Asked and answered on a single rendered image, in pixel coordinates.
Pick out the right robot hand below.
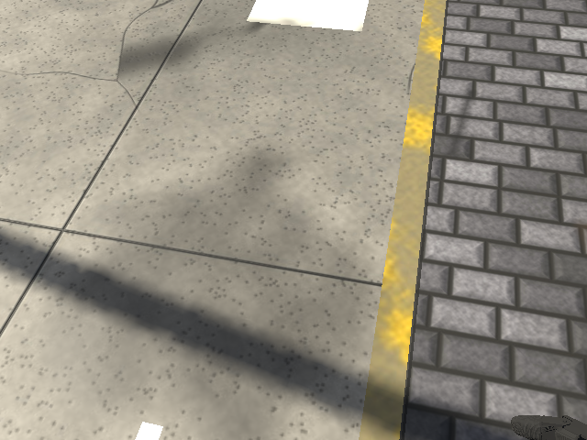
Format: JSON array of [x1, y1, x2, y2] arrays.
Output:
[[511, 415, 587, 440]]

